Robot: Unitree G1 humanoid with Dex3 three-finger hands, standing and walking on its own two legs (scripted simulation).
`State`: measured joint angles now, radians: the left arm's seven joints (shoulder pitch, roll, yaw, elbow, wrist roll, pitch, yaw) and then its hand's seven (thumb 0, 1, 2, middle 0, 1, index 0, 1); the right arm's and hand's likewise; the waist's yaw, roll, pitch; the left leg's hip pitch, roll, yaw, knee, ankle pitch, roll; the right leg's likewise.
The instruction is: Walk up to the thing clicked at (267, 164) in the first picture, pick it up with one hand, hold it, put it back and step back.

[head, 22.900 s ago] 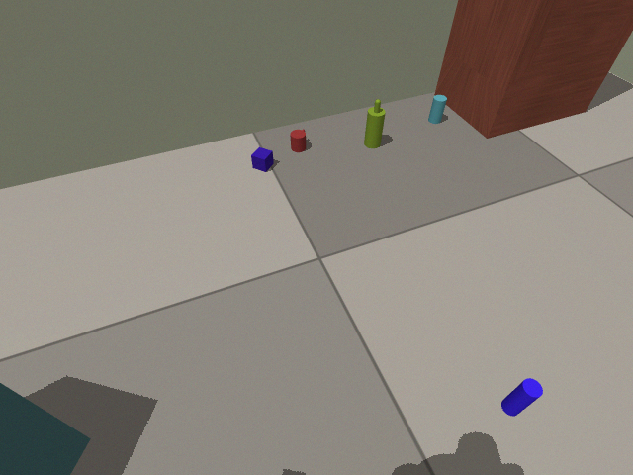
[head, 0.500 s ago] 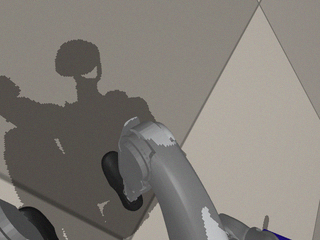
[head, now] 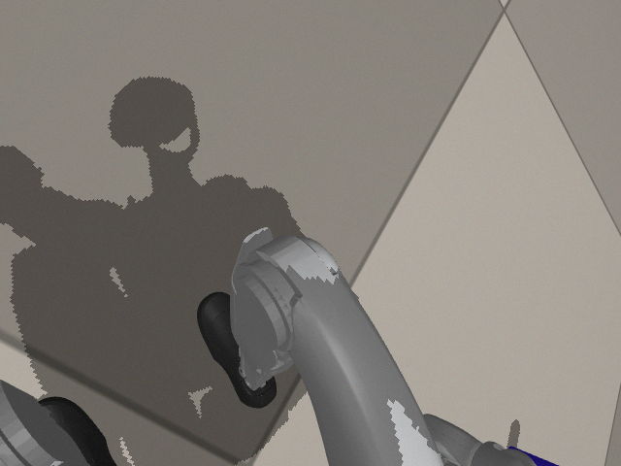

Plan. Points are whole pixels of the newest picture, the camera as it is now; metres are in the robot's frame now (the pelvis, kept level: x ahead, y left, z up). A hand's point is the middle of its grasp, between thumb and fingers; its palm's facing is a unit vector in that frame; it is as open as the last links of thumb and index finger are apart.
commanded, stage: close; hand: left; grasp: from above
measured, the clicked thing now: out of the picture +0.45 +0.37 -0.28
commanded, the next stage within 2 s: settle in 0.50 s
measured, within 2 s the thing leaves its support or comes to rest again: leaves its support in 1.04 s
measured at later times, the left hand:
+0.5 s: hand out of the picture +0.44 +0.36 -0.26, palm faces +0.01 -0.44 -0.90, open 11.2 cm
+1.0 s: hand out of the picture +0.45 +0.37 -0.25, palm faces +0.06 -0.47 -0.88, open 10.6 cm
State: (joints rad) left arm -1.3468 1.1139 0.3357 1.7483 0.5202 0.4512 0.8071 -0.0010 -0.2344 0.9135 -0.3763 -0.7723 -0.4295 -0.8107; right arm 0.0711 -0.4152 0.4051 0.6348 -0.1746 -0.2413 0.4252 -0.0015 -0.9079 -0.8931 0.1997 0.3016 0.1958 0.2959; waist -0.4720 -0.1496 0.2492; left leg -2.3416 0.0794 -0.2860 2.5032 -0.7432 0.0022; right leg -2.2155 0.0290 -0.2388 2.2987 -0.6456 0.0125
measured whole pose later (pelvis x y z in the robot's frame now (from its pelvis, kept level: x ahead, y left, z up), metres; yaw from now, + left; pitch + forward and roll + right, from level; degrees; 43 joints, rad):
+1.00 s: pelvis +0.00 +0.00 +0.01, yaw +0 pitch +32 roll -16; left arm -1.38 1.10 0.35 1.70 0.55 0.48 0.77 0.00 -0.15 0.75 -0.56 -0.66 -0.61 -0.70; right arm 0.10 -0.40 0.38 0.64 -0.16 -0.25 0.42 0.00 -0.92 -0.90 0.20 0.30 0.20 0.30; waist -0.46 -0.15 0.23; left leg -2.34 0.08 -0.28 2.48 -0.74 0.00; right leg -2.22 0.03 -0.23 2.28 -0.65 0.01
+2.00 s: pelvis +0.01 -0.01 +0.03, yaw +7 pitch +38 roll -8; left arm -1.33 0.82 0.43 1.53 0.58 0.65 0.59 0.01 -0.07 0.57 -0.65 -0.54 -0.68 -0.59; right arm 0.18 -0.35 0.10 0.80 -0.07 -0.17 0.39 0.00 -0.93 -0.90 0.20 0.30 0.20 0.30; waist -0.29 0.03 -0.03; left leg -2.29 0.09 -0.14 2.35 -0.74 -0.01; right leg -2.24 0.01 -0.13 2.24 -0.68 -0.01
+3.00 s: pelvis +0.05 -0.03 +0.34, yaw +15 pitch +21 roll -1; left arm -0.85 0.33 0.11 1.32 0.45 0.86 0.53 0.00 -0.08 0.59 -0.66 -0.53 -0.68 -0.58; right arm 0.22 -0.30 0.00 0.90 0.03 -0.20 0.09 0.01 -0.89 -0.89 0.20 0.30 0.20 0.30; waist -0.13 0.04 -0.19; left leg -1.09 0.09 -0.02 1.23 -0.50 -0.05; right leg -1.09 0.02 -0.07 1.22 -0.50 -0.05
